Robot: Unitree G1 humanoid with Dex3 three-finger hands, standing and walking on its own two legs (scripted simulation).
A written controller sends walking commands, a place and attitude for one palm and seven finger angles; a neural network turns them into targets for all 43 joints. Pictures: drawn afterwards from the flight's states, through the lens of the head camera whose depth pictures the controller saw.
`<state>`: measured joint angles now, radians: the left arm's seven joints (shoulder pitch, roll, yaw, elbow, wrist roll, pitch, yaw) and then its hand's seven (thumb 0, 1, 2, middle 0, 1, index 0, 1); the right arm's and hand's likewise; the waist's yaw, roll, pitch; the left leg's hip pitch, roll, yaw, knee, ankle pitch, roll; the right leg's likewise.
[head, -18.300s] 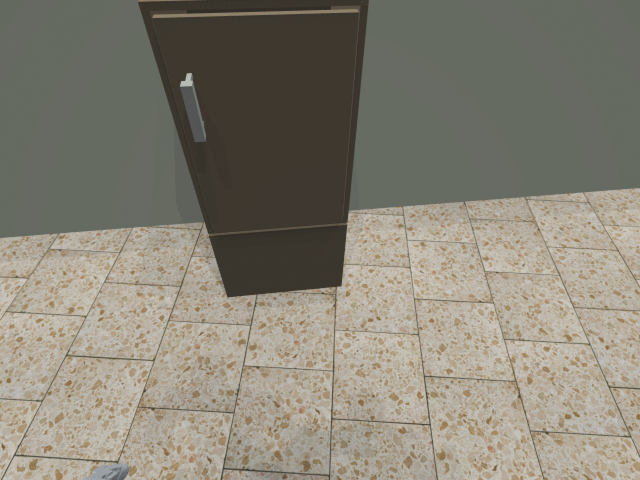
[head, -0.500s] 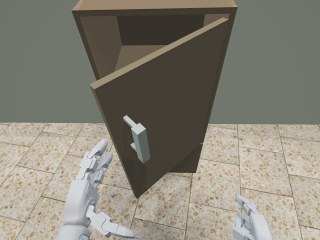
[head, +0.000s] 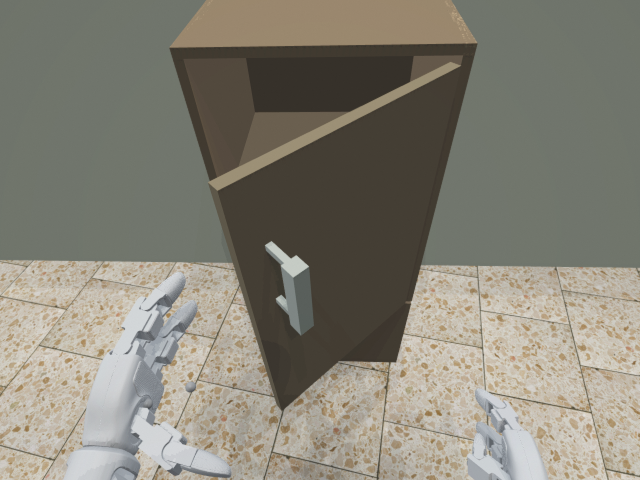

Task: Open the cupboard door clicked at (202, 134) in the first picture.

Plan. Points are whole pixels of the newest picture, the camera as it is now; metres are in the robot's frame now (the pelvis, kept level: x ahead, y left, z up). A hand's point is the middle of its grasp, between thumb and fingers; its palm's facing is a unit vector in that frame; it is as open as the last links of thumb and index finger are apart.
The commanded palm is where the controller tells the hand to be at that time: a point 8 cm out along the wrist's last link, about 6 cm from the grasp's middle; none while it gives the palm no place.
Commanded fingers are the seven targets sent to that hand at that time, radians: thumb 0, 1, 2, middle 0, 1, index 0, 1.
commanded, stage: draw the hand back to the body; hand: left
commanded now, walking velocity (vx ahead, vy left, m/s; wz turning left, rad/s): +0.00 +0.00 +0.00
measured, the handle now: (288, 288) +0.34 +0.07 +0.07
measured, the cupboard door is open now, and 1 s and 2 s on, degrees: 44 44 44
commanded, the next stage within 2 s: step back with the hand held close in 1.20 s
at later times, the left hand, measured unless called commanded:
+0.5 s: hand (81, 354) +0.20 +0.24 +0.15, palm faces +0.29 -0.90 -0.33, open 12.9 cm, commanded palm +0.15 +0.28 +0.18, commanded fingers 0.00 0.38 0.68 -0.18 -0.30 -0.18 -0.30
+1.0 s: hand (12, 323) +0.21 +0.28 +0.19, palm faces +0.45 -0.81 -0.38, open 7.7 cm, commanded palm +0.16 +0.32 +0.21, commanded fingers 0.00 0.90 0.90 -0.20 -0.30 -0.20 -0.30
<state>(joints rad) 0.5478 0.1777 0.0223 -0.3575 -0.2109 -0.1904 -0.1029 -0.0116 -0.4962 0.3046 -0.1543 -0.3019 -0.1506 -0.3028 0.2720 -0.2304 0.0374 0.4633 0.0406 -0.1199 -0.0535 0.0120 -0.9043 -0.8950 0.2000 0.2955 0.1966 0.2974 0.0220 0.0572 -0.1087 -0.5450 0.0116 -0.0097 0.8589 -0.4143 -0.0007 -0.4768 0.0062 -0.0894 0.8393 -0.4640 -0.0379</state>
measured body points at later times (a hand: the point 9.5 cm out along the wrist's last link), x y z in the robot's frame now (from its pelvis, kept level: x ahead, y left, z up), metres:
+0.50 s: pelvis +0.01 +0.03 +0.04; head +0.00 +0.01 +0.49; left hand +0.18 +0.28 +0.17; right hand +0.20 -0.18 -0.04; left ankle +0.01 +0.12 -0.70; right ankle -0.02 -0.09 -0.70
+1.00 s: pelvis +0.01 +0.02 +0.04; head +0.00 +0.00 +0.49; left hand +0.18 +0.32 +0.22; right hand +0.20 -0.20 -0.04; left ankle +0.01 +0.12 -0.70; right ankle -0.02 -0.09 -0.70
